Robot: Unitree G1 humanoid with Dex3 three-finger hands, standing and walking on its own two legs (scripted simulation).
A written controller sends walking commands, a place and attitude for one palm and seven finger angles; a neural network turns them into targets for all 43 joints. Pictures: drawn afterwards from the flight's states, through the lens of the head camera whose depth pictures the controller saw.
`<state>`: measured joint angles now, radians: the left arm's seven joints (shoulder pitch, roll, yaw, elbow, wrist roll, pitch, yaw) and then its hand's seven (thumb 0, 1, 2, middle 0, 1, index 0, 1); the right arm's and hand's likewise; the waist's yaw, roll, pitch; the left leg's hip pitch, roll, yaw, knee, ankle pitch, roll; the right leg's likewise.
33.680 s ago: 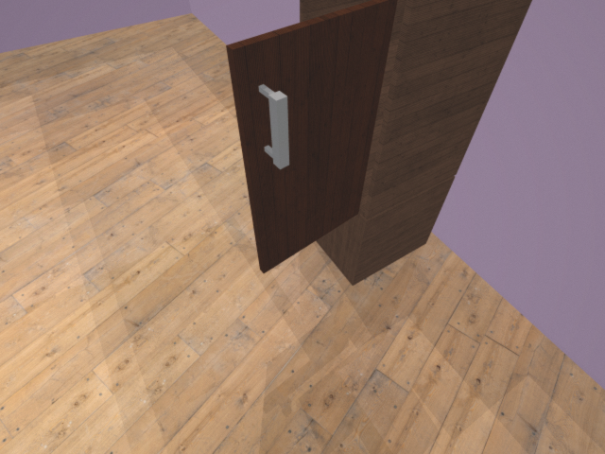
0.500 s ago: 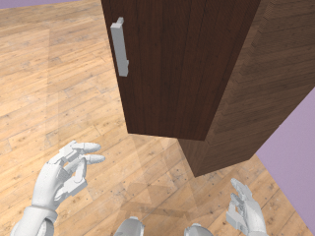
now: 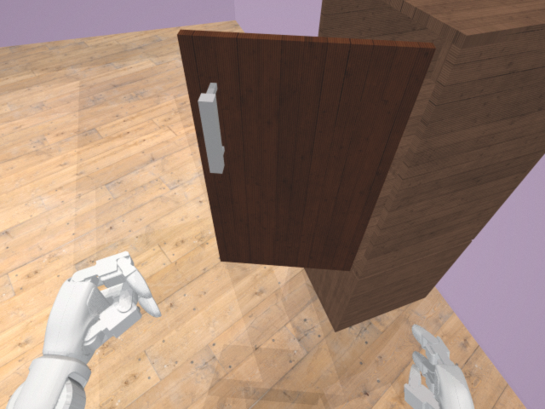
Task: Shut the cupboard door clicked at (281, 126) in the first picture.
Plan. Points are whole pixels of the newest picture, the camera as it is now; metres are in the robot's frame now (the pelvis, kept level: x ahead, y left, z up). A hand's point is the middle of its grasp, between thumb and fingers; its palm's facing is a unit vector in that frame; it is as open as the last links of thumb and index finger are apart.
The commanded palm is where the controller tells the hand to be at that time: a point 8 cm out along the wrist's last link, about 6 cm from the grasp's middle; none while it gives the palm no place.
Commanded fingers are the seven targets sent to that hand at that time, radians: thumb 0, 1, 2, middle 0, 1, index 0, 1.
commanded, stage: raise the hand and make a fist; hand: left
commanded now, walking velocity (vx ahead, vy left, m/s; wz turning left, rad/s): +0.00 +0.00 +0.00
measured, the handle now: (215, 129) +0.50 +0.14 +0.15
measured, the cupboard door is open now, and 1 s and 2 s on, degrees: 65 65 65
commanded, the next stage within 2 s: bring the fist close to the handle in 0.78 s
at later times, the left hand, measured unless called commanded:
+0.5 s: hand (133, 261) +0.25 +0.18 +0.15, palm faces +0.02 -1.00 -0.05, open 3.1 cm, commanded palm +0.21 +0.23 +0.15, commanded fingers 0.00 0.90 0.90 -1.30 -1.50 -1.30 -1.50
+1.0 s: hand (142, 265) +0.24 +0.18 +0.15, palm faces +0.04 -1.00 -0.07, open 3.1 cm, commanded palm +0.23 +0.22 +0.15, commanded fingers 0.00 0.90 0.90 -1.30 -1.50 -1.30 -1.50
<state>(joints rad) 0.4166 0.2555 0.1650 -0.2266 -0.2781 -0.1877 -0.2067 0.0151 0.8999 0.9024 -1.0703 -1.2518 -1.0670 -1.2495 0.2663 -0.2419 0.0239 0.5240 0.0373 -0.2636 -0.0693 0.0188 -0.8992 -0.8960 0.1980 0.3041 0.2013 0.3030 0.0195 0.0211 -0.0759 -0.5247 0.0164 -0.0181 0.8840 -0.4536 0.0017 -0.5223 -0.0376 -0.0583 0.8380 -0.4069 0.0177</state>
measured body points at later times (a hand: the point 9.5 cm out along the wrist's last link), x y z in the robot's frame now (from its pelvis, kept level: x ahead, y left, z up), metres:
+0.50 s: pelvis +0.01 -0.01 +0.02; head +0.00 -0.02 +0.47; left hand +0.24 +0.24 +0.16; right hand +0.19 -0.23 -0.04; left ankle +0.00 +0.12 -0.70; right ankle +0.01 -0.13 -0.70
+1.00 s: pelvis +0.00 -0.02 +0.03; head -0.01 -0.03 +0.48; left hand +0.24 +0.23 +0.15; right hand +0.19 -0.24 -0.04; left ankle +0.00 +0.12 -0.70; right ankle +0.01 -0.13 -0.70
